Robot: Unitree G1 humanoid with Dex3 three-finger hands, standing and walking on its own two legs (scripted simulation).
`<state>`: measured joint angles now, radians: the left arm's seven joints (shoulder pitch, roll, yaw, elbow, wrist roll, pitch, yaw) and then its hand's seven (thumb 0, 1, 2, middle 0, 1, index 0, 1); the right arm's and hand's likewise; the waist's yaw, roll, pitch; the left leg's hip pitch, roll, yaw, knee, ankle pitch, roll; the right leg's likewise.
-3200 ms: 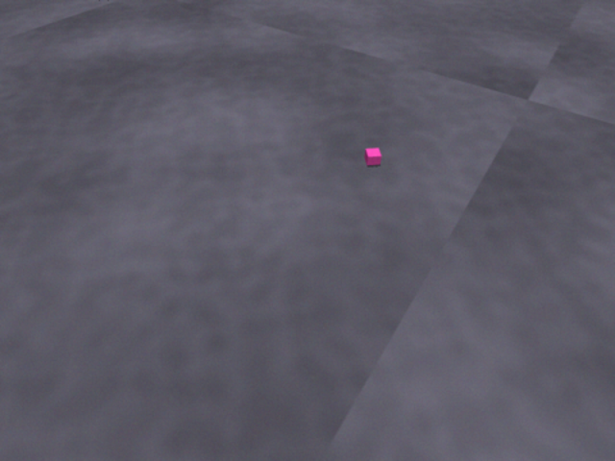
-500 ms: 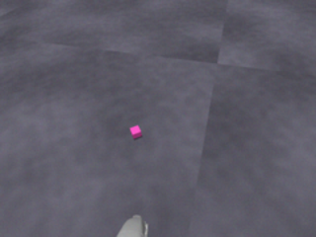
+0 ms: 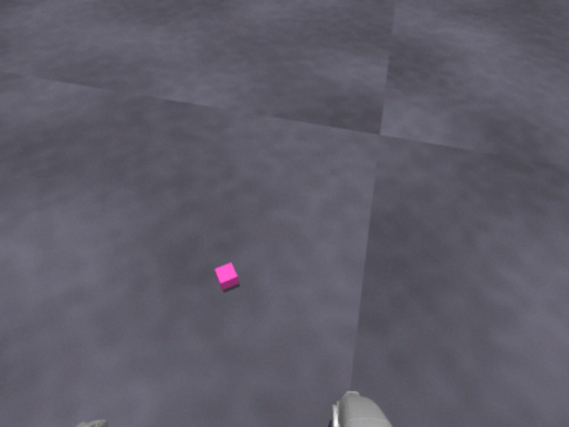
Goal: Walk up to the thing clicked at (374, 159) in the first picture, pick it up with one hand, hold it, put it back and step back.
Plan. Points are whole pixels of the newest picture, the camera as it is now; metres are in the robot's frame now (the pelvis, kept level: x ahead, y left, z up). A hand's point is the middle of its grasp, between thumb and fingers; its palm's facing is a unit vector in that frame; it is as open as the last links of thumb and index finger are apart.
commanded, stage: walk up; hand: left
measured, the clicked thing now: (226, 276) +0.73 +0.24 -0.74
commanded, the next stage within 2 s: none
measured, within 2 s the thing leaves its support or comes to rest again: neither
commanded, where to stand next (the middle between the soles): +0.35 +0.00 m, yaw +1 degrees
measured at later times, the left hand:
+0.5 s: hand (128, 404) +0.17 +0.26 -0.14, palm faces +0.03 -0.93 -0.37, open 7.3 cm
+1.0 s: hand (144, 332) +0.30 +0.28 -0.17, palm faces -0.02 -0.92 -0.39, open 7.3 cm
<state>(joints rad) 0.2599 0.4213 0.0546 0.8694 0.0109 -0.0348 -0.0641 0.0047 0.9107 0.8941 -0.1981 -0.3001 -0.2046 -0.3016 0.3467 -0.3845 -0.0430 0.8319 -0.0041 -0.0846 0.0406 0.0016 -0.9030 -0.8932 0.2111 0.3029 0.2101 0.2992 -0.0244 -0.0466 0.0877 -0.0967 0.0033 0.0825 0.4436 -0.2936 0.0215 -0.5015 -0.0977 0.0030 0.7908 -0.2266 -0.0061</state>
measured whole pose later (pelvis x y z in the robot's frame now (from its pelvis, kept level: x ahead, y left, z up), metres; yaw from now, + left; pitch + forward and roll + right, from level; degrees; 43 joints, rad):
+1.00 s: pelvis +0.24 +0.01 -0.02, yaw +0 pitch -3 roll +0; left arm 0.20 0.38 0.03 0.95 0.00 -0.01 0.00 0.00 0.91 0.89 -0.20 -0.30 -0.21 -0.30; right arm 0.18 -0.38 -0.03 0.87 0.01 -0.02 0.00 0.00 -0.90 -0.89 0.21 0.30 0.21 0.30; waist 0.00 0.01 0.15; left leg -0.31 0.06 0.09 0.71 -0.34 0.01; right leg -0.34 -0.01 -0.01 0.66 -0.27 0.00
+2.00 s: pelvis +0.26 +0.00 +0.01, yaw +1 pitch -2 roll +0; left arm 0.10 0.33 0.01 1.17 0.01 -0.01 -0.02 0.00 0.91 0.89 -0.20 -0.30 -0.21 -0.30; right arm 0.05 -0.34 -0.01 1.16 -0.01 -0.02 0.01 0.00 -0.91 -0.89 0.21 0.30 0.21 0.30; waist 0.01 0.01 0.05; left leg -0.13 0.02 0.05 0.33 -0.17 -0.01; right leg -0.17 -0.02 -0.02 0.32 -0.12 0.01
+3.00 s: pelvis +0.28 +0.00 +0.01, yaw +2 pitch -1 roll +0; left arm 0.11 0.35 0.00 1.15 0.01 -0.01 -0.01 0.00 0.91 0.89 -0.20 -0.30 -0.21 -0.30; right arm 0.11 -0.34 -0.01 1.16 -0.01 -0.01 0.01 0.00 -0.91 -0.89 0.21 0.30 0.21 0.30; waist 0.00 0.00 0.03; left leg -0.09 0.02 0.04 0.30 -0.18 -0.01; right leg -0.14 -0.02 -0.03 0.32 -0.15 0.00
